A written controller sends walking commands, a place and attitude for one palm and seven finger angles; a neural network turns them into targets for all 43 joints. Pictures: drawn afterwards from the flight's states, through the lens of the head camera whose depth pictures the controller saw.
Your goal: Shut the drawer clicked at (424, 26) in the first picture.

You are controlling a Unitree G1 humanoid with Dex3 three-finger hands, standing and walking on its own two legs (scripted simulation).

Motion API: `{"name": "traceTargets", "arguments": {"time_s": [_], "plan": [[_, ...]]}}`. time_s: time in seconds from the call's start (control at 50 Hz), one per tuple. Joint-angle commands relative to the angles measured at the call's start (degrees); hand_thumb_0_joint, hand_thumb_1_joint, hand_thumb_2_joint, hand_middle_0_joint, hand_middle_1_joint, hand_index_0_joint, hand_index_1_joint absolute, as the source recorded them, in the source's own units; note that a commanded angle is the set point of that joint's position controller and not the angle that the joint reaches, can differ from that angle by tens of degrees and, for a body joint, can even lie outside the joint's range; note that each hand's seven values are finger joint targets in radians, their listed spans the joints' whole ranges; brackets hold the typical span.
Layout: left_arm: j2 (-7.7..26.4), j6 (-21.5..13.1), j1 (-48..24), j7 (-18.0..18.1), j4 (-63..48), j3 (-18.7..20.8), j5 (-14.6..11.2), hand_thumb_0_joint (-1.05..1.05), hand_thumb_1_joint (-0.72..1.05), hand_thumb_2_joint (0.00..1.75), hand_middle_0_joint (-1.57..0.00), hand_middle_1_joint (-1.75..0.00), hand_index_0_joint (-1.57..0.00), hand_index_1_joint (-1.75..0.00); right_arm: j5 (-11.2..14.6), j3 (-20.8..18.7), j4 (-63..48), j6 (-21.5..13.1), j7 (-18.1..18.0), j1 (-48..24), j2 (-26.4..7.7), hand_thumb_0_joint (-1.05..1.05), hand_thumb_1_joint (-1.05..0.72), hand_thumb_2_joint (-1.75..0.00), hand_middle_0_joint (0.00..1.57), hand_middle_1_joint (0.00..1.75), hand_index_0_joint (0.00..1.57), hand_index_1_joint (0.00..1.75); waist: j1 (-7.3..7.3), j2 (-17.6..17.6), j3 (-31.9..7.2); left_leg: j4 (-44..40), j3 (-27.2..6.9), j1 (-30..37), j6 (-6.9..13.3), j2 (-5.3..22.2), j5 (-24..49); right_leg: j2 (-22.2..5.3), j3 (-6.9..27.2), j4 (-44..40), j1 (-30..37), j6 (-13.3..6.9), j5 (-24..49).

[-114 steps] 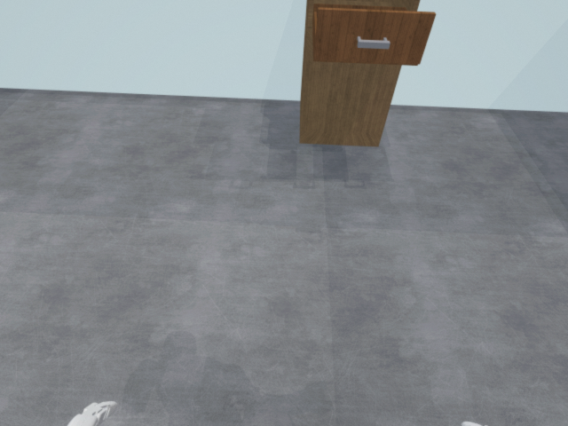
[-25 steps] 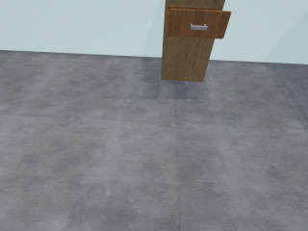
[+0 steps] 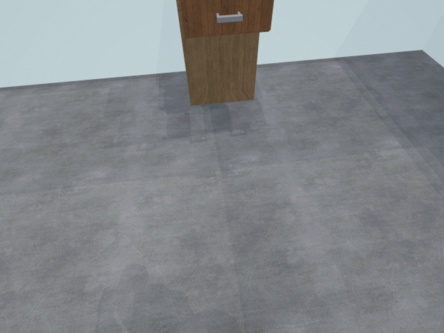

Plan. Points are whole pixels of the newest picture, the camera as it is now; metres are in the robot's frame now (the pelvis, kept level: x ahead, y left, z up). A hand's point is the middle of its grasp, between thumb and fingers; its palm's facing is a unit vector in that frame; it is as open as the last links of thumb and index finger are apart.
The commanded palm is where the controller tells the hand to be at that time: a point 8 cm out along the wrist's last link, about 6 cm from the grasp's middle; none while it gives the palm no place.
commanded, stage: walk to a spot facing it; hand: left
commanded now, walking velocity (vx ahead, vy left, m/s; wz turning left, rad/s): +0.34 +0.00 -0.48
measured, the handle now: (229, 16) +1.34 +0.08 -0.03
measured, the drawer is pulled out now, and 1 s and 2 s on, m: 0.30 0.30 0.30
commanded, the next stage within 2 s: turn to face it in 1.94 s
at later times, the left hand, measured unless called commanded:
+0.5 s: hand (129, 308) +0.19 +0.23 -0.18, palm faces -0.08 -0.98 -0.16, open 7.4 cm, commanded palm none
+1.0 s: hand (193, 170) +0.56 +0.14 -0.15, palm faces -0.45 -0.89 -0.11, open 7.4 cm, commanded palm none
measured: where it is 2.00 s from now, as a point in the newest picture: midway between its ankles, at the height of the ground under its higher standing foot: (273, 209)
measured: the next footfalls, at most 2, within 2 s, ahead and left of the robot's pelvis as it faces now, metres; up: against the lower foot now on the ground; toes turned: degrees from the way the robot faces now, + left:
left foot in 0.46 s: +0.34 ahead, +0.12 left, +0.00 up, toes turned -3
right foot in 1.12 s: +0.53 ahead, -0.13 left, +0.00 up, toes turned -36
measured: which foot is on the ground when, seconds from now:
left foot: up 0.00-0.44, down 0.46-1.00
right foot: down 0.00-0.46, up 0.48-1.00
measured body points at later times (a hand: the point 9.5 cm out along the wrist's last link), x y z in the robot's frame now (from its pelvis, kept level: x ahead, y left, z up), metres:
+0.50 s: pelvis +0.21 +0.05 +0.00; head +0.24 +0.07 +0.45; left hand +0.19 +0.28 -0.16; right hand +0.32 -0.20 -0.11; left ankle +0.31 +0.12 -0.72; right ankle +0.03 -0.07 -0.68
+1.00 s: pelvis +0.41 +0.03 +0.02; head +0.44 +0.04 +0.47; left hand +0.59 +0.19 -0.14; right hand +0.20 -0.09 -0.11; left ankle +0.30 +0.12 -0.72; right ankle +0.46 -0.13 -0.67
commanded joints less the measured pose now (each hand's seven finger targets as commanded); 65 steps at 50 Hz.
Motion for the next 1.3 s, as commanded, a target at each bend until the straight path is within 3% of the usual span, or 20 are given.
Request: {"name": "traceTargets", "arguments": {"time_s": [0.0,0.06,0.14,0.36,0.4,0.42,0.44,0.46,0.52,0.62,0.74,0.92,0.98,1.04,1.06,1.08,1.1,1.12,1.2,1.28], "plan": [[12.9,-1.3,12.7,2.6,-0.1,3.6,-0.6,0.0,0.9,0.9,-0.2,-0.3,-0.2,-0.3,0.2,-1.8,-10.5,-3.3,0.2,-13.5,-5.6,0.0,-0.9,-0.9,0.2,0.3,0.2,0.3,5.74,-9.5,-1.2,24.8,-5.2,-31.5,1.6,0.3,5.0,-19.8,37.0,-27.5,19.6,-10.9,-3.2],[8.6,-2.2,6.8,2.7,-1.6,2.1,0.1,0.0,0.9,0.9,-0.2,-0.3,-0.2,-0.3,-0.5,-1.9,-8.5,-2.4,0.5,-10.1,-3.8,0.0,-0.9,-0.9,0.2,0.3,0.2,0.3,1.04,-3.8,1.1,21.0,-5.7,-26.8,0.1,1.4,11.8,-16.2,27.6,-27.9,10.2,-9.6,5.1],[8.2,-3.1,7.2,2.7,-0.6,2.0,0.2,0.0,0.9,0.9,-0.2,-0.3,-0.2,-0.3,-0.3,-2.0,-8.8,-1.4,0.9,-8.2,-2.0,0.0,-0.9,-0.9,0.2,0.3,0.2,0.3,-0.96,-5.2,-0.4,16.2,-4.6,-27.3,-1.3,0.7,17.3,-12.2,19.8,-27.3,11.2,-8.5,14.1],[7.9,-2.8,9.5,3.7,0.9,2.2,0.5,0.0,0.9,0.9,-0.2,-0.3,-0.2,-0.3,0.2,-1.4,-14.5,-3.2,1.5,-18.2,-0.3,0.0,-0.9,-0.9,0.2,0.3,0.2,0.3,1.65,-9.6,0.1,-9.1,-0.9,-17.7,0.8,-3.8,16.3,-10.8,18.3,-20.5,16.6,-6.7,34.6],[9.0,-2.9,6.4,3.7,0.3,2.7,0.2,0.0,0.9,0.9,-0.2,-0.3,-0.2,-0.3,-0.1,-2.1,-10.8,-3.8,0.5,-5.8,-2.7,0.0,-0.9,-0.9,0.2,0.3,0.2,0.3,-4.21,-8.3,-5.4,-17.3,-0.1,-0.9,2.1,-6.0,20.3,-8.0,15.2,-8.6,13.2,-4.4,40.7],[7.7,-2.9,6.3,3.4,-0.3,2.8,-0.3,0.0,0.9,0.9,-0.2,-0.3,-0.2,-0.3,-0.4,-3.0,-8.1,-4.0,-0.3,3.5,-6.5,0.0,-0.9,-0.9,0.2,0.3,0.2,0.3,-7.68,-3.7,-11.4,-18.2,-3.3,14.5,3.3,-2.1,23.7,-5.2,13.2,2.8,6.0,-2.7,33.0],[4.1,-2.6,9.9,2.6,-1.1,2.6,-1.1,0.0,0.9,0.9,-0.2,-0.3,-0.2,-0.3,-1.3,-4.8,-6.6,-4.2,-0.7,10.1,-13.8,0.0,-0.9,-0.9,0.2,0.3,0.2,0.3,-8.42,13.1,-19.1,-20.2,-25.9,28.8,9.2,16.5,27.3,3.2,5.9,22.4,-8.9,0.5,1.2],[4.0,-3.0,8.1,2.6,-2.0,2.2,-0.8,0.0,0.9,0.9,-0.2,-0.3,-0.2,-0.3,-0.6,-4.3,-6.3,-3.6,-0.8,11.6,-14.0,0.0,-0.9,-0.9,0.2,0.3,0.2,0.3,-7.98,15.1,-19.1,-28.5,-36.4,26.6,13.0,22.9,26.8,3.7,8.3,35.1,-14.4,0.3,-15.1],[3.8,-1.7,0.5,1.6,-2.4,2.5,0.4,0.0,0.9,0.9,-0.2,-0.3,-0.2,-0.3,-0.4,-1.9,-8.6,-4.3,-0.9,-0.5,-4.5,0.0,-0.9,-0.9,0.2,0.3,0.2,0.3,-3.32,3.1,-1.5,-34.0,-22.7,3.7,10.8,17.5,17.8,-4.7,8.5,39.1,-16.8,1.1,-3.4],[0.3,2.1,4.9,0.7,-0.6,2.5,1.0,0.0,0.9,0.9,-0.2,-0.3,-0.2,-0.3,0.2,-1.1,-6.8,-5.5,-1.3,-1.3,-0.5,0.0,-0.9,-0.9,0.2,0.3,0.2,0.3,1.59,6.2,0.6,-37.6,-3.7,-5.3,5.4,9.6,19.1,-5.4,7.0,35.0,-13.7,2.5,8.3],[0.3,2.7,-2.8,0.5,-2.7,2.6,1.2,0.0,0.9,0.9,-0.2,-0.3,-0.2,-0.3,0.4,-1.1,-3.9,-5.9,-1.7,6.5,-0.6,0.0,-0.9,-0.9,0.2,0.3,0.2,0.3,-0.5,3.0,1.9,-37.0,-0.1,5.2,3.6,9.4,31.5,-6.1,5.6,29.5,-24.2,3.8,14.2],[-1.2,1.6,-17.7,0.1,-6.0,1.0,0.7,0.0,0.9,0.9,-0.2,-0.3,-0.2,-0.3,-0.6,-0.5,1.4,-5.0,-2.2,17.7,-0.3,0.0,-0.9,-0.9,0.2,0.3,0.2,0.3,-5.76,3.9,5.3,-34.1,4.3,18.3,7.0,12.0,48.7,-4.6,-1.9,7.3,-23.8,1.5,8.2],[-1.4,0.9,-17.5,0.4,-6.0,0.7,0.6,0.0,0.9,0.9,-0.2,-0.3,-0.2,-0.3,-0.7,-0.6,2.2,-4.5,-2.2,18.2,-1.1,0.0,-0.9,-0.9,0.2,0.3,0.2,0.3,-4.85,5.5,4.5,-29.0,7.7,19.4,7.3,12.0,64.7,-1.3,-5.5,1.2,-17.0,-1.0,2.9],[0.5,-0.1,-6.7,1.1,-3.0,1.4,0.8,0.0,0.9,0.9,-0.2,-0.3,-0.2,-0.3,-0.2,-1.1,1.5,-4.1,-2.0,15.2,-3.0,0.0,-0.9,-0.9,0.2,0.3,0.2,0.3,0.24,7.9,-3.0,-15.5,10.4,19.1,6.1,11.6,80.5,3.1,-8.2,-3.2,-2.6,-3.6,1.1],[2.3,-0.8,-0.7,1.2,-1.0,2.1,1.0,0.0,0.9,0.9,-0.2,-0.3,-0.2,-0.3,0.1,-1.3,0.8,-4.1,-1.8,13.7,-3.5,0.0,-0.9,-0.9,0.2,0.3,0.2,0.3,3.29,7.5,-6.0,-6.1,11.4,13.5,4.9,10.2,76.0,3.3,-7.8,-7.5,8.2,-4.4,4.9],[6.0,-1.4,7.1,1.6,1.3,3.3,1.1,0.0,0.9,0.9,-0.2,-0.3,-0.2,-0.3,0.8,-1.2,-0.2,-4.1,-1.1,12.2,-2.4,0.0,-0.9,-0.9,0.2,0.3,0.2,0.3,6.93,2.9,-11.0,7.8,11.4,0.1,3.4,8.8,60.1,-3.4,-0.2,-9.2,24.3,-7.4,10.7],[11.2,-1.8,13.0,2.5,2.5,4.5,0.5,0.0,0.9,0.9,-0.2,-0.3,-0.2,-0.3,1.7,-0.8,-2.5,-4.4,-1.1,11.9,1.5,0.0,-0.9,-0.9,0.2,0.3,0.2,0.3,7.73,-9.4,-16.8,26.6,9.9,-18.1,0.6,-0.9,6.1,-21.0,27.7,-12.7,37.8,-15.5,21.7],[13.4,-1.3,12.2,2.9,2.5,4.7,-0.7,0.0,0.9,0.9,-0.2,-0.3,-0.2,-0.3,1.5,-1.1,-4.3,-4.3,-1.3,7.3,1.3,0.0,-0.9,-0.9,0.2,0.3,0.2,0.3,6.87,-8.4,-15.9,37.3,1.0,-25.4,1.2,-3.5,-4.3,-25.0,35.8,-19.2,37.1,-19.5,26.5],[4.2,-2.5,-0.2,3.6,0.9,2.1,-0.5,0.0,0.9,0.9,-0.2,-0.3,-0.2,-0.3,-0.2,-1.5,-3.5,-2.3,-0.8,4.8,3.8,0.0,-0.9,-0.9,0.2,0.3,0.2,0.3,-1.27,0.7,0.6,28.6,-5.3,-21.1,1.2,3.7,10.4,-17.4,17.0,-26.0,7.1,-10.3,17.8],[3.1,-3.6,0.1,3.4,1.2,1.5,0.2,0.0,0.9,0.9,-0.2,-0.3,-0.2,-0.3,-0.4,-1.3,-4.1,-1.0,-0.2,5.5,5.4,0.0,-0.9,-0.9,0.2,0.3,0.2,0.3,-3.75,-4.6,1.2,16.8,-2.7,-18.6,-0.5,3.2,12.8,-12.8,8.9,-26.5,1.7,-8.9,22.8]]}}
